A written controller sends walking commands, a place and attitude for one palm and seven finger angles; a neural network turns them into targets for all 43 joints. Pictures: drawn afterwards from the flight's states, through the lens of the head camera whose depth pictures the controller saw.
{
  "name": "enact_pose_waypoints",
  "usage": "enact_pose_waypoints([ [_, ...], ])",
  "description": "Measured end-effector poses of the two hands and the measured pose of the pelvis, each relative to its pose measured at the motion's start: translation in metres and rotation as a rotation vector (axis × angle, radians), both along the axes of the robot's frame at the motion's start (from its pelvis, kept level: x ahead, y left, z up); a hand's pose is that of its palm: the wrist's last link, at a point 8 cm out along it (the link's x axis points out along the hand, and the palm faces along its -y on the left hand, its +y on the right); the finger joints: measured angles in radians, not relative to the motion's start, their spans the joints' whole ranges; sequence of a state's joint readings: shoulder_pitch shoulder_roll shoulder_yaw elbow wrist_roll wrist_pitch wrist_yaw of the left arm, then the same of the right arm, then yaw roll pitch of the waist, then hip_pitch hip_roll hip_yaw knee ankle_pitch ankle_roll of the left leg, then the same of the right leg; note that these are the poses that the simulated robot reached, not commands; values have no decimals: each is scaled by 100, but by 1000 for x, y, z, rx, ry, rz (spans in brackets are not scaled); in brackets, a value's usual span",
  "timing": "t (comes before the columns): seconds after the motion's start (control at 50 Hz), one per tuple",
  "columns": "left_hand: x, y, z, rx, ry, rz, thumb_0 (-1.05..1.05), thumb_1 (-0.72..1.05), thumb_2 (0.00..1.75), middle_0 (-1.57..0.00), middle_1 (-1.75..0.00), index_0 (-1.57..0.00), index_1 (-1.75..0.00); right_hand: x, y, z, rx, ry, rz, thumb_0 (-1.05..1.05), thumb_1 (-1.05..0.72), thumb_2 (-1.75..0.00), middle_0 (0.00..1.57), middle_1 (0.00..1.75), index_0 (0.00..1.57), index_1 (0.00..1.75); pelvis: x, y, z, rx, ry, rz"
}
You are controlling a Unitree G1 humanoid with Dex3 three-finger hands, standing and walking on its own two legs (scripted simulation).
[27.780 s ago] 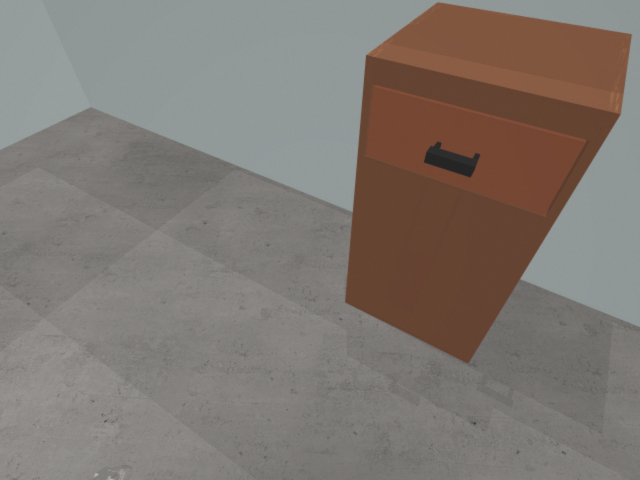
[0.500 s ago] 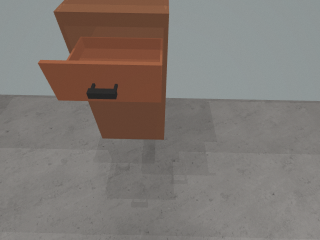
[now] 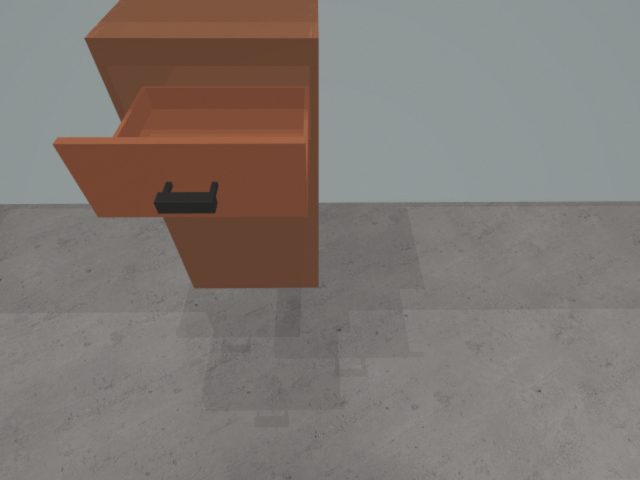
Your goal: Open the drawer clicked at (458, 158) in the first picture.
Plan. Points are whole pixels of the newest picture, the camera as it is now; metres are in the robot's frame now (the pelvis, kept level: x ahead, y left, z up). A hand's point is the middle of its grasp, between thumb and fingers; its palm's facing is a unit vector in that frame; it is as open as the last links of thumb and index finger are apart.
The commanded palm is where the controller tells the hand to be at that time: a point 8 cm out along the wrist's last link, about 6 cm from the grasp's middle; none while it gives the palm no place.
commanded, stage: look to check the result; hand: left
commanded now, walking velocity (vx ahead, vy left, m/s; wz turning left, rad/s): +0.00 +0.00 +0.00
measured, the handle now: (189, 194) +0.58 +0.27 -0.01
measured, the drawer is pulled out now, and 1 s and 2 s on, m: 0.28 0.28 0.28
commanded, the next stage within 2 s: stand and wait in 0.54 s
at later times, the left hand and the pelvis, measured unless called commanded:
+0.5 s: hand out of the picture +0.10 +0.24 -0.15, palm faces -0.03 -0.94 -0.35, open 7.4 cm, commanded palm none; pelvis +0.03 -0.01 +0.00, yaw +0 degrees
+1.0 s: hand out of the picture +0.12 +0.23 -0.16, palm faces -0.04 -0.94 -0.33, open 7.4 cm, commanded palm none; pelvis +0.04 -0.01 +0.00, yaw -1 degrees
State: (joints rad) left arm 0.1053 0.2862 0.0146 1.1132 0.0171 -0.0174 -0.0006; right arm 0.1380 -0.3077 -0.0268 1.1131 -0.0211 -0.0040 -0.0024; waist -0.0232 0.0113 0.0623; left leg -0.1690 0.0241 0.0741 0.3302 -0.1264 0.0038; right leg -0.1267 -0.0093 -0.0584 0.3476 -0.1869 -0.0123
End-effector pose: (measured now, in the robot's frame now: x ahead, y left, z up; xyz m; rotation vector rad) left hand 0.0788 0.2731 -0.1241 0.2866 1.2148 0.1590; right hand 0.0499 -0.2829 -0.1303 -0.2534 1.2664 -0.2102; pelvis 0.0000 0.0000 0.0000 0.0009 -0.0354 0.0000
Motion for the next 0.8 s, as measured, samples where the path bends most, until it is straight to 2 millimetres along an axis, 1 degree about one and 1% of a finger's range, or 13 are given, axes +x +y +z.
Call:
enact_pose_waypoints([
  [0.18, 8, 3, 1, 14, 20, 3, 0, 90, 90, -20, -30, -20, -30, 18, -12, 6, -23, -7, 10, 0, -91, -90, 21, 30, 20, 30, 10, -5, 1, 0, 3, -3],
  [0.44, 15, 11, 8, 50, 32, 16, 1, 90, 90, -20, -30, -20, -30, 41, -12, 3, -8, -20, 24, 0, -91, -90, 21, 30, 20, 30, 23, -8, 2, 2, 7, -5],
  [0.6, 23, 8, 8, 47, 30, 13, 1, 90, 90, -20, -30, -20, -30, 47, -14, 3, -8, -19, 23, 0, -91, -90, 21, 30, 20, 30, 30, -10, 2, 3, 10, -6],
  [0.8, 34, 2, 5, 35, 19, 5, 1, 90, 90, -20, -30, -20, -30, 49, -17, 5, -18, -13, 12, 0, -91, -90, 21, 30, 20, 30, 37, -11, 2, 4, 11, -9],
])
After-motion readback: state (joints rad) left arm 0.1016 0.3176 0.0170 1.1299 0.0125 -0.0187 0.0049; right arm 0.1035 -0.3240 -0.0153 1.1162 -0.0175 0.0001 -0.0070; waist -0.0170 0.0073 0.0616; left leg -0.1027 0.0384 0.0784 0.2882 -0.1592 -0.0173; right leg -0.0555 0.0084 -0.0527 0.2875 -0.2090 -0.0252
